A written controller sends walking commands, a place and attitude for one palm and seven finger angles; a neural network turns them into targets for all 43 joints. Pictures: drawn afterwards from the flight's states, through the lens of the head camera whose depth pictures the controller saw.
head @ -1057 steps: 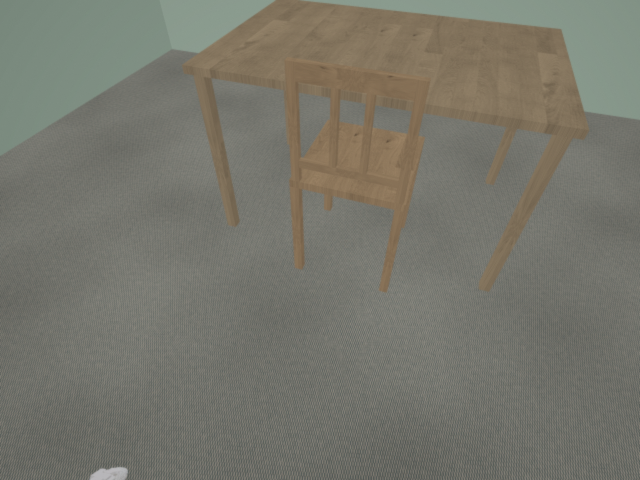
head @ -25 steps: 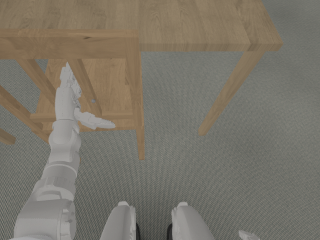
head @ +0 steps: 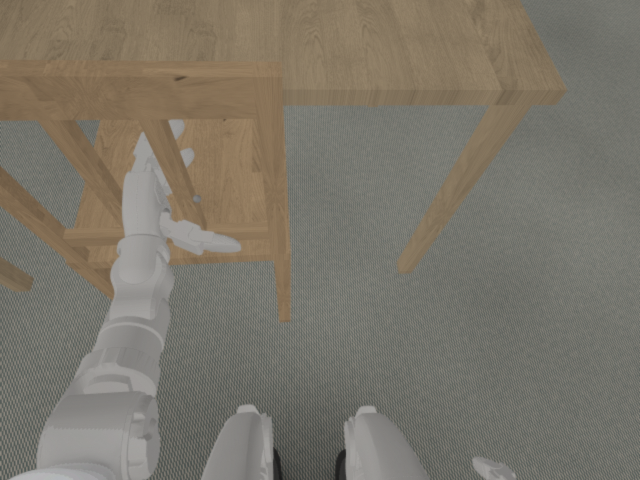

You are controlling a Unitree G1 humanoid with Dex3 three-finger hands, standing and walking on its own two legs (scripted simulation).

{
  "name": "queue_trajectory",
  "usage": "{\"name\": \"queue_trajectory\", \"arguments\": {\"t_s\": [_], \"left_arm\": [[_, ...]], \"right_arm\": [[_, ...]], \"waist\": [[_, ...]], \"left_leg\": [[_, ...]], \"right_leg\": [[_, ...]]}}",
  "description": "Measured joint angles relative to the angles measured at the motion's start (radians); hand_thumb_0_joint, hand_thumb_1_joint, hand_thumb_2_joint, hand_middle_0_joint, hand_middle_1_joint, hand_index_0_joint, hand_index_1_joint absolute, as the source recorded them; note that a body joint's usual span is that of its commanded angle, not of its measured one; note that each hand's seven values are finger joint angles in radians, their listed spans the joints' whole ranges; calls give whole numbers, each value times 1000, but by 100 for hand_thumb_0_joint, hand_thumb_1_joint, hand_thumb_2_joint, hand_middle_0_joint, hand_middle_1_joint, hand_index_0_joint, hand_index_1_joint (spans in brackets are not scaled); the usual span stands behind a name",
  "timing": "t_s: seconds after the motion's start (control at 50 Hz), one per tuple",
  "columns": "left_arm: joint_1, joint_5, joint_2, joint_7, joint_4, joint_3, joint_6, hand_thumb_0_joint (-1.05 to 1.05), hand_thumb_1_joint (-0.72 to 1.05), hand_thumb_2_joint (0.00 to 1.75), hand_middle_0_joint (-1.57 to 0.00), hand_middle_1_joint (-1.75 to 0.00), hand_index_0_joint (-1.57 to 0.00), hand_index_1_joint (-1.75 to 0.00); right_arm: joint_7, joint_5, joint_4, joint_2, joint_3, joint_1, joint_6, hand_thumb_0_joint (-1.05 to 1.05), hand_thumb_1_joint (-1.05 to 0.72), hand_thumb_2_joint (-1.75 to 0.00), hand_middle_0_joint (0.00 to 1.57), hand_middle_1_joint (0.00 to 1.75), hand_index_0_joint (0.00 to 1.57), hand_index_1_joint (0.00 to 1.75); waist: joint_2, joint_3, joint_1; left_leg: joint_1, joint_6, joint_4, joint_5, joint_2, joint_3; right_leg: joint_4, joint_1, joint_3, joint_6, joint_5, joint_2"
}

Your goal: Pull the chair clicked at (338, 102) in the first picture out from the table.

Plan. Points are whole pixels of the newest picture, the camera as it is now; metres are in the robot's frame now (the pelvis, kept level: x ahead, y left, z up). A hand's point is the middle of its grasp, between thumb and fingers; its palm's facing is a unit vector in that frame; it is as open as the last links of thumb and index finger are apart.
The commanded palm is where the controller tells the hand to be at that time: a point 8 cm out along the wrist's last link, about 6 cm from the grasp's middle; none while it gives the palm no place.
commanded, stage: hook a spindle and tug to test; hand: left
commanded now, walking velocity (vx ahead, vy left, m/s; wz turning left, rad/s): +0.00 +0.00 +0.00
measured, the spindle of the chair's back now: (103, 184) +0.49 +0.27 +0.01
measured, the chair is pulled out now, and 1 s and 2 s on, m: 0.00 0.03 0.14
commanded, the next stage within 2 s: step backward, pulling the chair out in 1.16 s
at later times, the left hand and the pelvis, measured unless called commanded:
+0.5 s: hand (192, 194) +0.46 +0.15 +0.03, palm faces +0.07 -1.00 -0.01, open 6.4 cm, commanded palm +0.43 +0.18 +0.03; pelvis +0.00 +0.00 +0.00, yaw +0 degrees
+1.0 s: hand (195, 216) +0.43 +0.14 +0.03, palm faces +0.04 -1.00 -0.01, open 5.5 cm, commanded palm +0.40 +0.18 +0.03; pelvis +0.02 +0.00 +0.01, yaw +0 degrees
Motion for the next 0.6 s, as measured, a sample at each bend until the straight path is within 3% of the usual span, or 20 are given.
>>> {"name": "queue_trajectory", "arguments": {"t_s": [0.14, 0.3, 0.52, 0.6], "left_arm": [[-22, -1, 11, -5, 21, -2, -20, -1, -36, 36, -33, -93, -30, -93], [-32, -10, 12, -4, 18, -8, -7, -1, -1, 51, -45, -129, -41, -129], [-7, -16, 8, -3, 6, -10, -4, 0, 59, 76, -44, -136, -42, -139], [11, -20, 4, -1, -18, -15, -2, 0, 71, 81, -43, -137, -41, -140]], "right_arm": [[-1, -2, 8, -2, -2, 5, 0, 1, -91, -90, 21, 30, 20, 30], [-1, -2, 16, -9, -11, 5, 7, 1, -91, -90, 21, 30, 20, 30], [4, 0, 6, -5, -10, 3, 11, 1, -91, -90, 21, 30, 20, 30], [8, 0, 1, -3, -12, 2, 14, 1, -91, -90, 21, 30, 20, 30]], "waist": [[-2, 5, 1], [0, 3, 6], [-4, -2, 2], [-3, -2, 4]], "left_leg": [[-12, -1, 8, -1, -2, -6], [-19, -1, 8, 0, -4, -11], [3, 0, -5, -5, -2, -8], [7, 1, -6, -9, -1, -7]], "right_leg": [[6, -8, -6, -1, -3, -2], [4, -12, -10, -1, -3, -3], [-13, 9, -7, 1, -3, 0], [-16, 13, -5, 2, -5, 2]]}}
